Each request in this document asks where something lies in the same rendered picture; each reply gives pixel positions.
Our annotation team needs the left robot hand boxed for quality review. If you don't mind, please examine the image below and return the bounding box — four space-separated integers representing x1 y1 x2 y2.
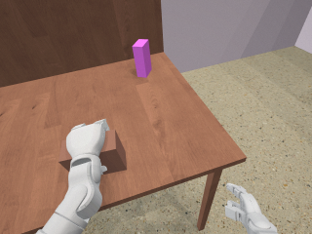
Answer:
66 119 110 175

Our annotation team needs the robot left forearm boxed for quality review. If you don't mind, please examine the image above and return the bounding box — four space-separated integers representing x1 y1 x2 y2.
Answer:
36 154 102 234

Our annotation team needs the right robot hand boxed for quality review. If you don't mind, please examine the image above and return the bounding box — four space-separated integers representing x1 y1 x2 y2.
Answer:
224 183 262 228

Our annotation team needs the robot right forearm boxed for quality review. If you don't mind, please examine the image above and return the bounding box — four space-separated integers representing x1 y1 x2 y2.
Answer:
246 212 278 234

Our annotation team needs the sponge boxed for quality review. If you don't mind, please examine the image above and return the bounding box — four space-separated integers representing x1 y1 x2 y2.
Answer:
58 129 127 175

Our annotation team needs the table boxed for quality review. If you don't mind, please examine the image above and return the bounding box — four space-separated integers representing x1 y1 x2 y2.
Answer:
0 0 247 234

